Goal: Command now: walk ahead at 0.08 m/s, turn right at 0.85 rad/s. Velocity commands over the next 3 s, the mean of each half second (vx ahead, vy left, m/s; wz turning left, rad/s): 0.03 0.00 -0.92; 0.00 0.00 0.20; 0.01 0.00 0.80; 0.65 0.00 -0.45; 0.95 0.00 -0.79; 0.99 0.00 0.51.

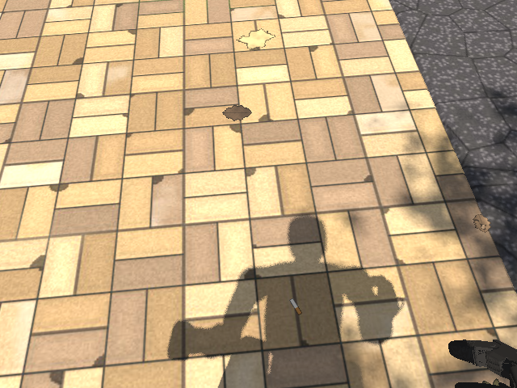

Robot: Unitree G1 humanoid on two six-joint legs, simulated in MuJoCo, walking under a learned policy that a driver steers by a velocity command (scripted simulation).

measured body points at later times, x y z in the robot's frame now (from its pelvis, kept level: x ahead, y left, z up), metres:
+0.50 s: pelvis +0.09 +0.07 +0.01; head +0.14 +0.07 +0.46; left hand +0.35 +0.27 -0.09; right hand +0.13 -0.24 -0.08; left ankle +0.17 +0.16 -0.73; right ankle +0.03 -0.07 -0.65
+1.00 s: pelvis +0.09 +0.04 +0.00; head +0.13 +0.04 +0.45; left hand +0.34 +0.22 -0.09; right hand +0.10 -0.27 -0.10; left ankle +0.14 +0.15 -0.70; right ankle +0.02 -0.06 -0.73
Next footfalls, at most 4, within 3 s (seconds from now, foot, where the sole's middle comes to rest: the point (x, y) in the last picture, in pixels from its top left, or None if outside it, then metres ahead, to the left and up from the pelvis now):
0.20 left None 0.20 0.14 -0.77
0.66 right None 0.05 -0.08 -0.77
1.08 left None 0.17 0.15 -0.77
1.64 right None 0.21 -0.05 -0.77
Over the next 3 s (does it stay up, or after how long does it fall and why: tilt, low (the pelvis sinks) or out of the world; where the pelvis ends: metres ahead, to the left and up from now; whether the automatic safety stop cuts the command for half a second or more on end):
stays up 1.19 -0.30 -0.03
